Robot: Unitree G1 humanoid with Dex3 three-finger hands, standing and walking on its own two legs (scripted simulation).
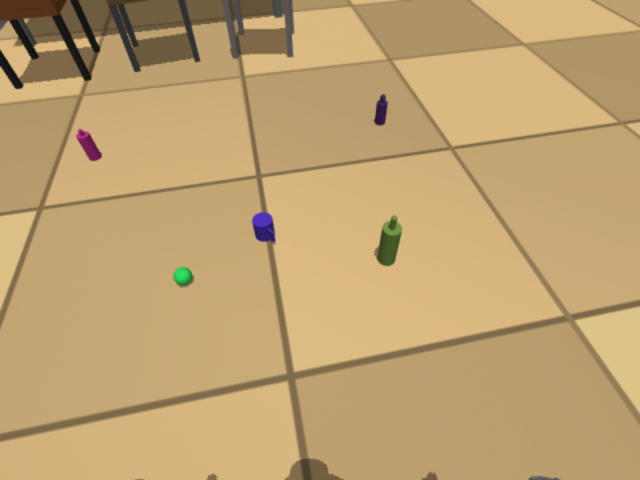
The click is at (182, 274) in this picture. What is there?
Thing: free ball
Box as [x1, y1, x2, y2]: [174, 267, 191, 284]
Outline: 181,267 174,272 174,279 179,284 185,284 190,280 191,272 187,268
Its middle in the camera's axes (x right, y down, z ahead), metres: -0.53 +0.14 +1.48
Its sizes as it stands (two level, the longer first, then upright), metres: 0.068 0.068 0.068
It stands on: the floor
